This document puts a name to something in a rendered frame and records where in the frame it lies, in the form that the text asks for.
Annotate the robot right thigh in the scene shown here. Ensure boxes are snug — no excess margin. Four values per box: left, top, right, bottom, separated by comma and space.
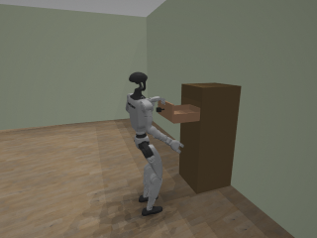
141, 143, 163, 183

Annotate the right robot foot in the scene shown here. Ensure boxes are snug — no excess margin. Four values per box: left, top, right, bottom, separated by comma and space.
142, 206, 162, 216

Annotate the cabinet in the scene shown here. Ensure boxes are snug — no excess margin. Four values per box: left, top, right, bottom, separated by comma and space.
179, 82, 242, 194

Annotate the robot right hand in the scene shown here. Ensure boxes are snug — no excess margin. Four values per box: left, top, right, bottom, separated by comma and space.
170, 140, 184, 154

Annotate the drawer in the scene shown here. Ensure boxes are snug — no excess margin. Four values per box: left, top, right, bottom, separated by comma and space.
158, 100, 201, 124

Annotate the handle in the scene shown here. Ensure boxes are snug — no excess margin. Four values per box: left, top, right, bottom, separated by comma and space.
156, 107, 164, 113

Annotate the robot left upper arm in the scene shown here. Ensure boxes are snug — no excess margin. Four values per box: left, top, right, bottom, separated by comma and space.
125, 93, 133, 113

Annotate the robot right forearm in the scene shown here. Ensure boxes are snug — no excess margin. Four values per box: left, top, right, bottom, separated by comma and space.
150, 126, 173, 146

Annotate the robot left hand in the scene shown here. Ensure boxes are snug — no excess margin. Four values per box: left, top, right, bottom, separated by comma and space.
152, 96, 165, 111

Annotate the robot right upper arm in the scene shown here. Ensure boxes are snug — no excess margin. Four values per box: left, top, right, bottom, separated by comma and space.
141, 100, 154, 135

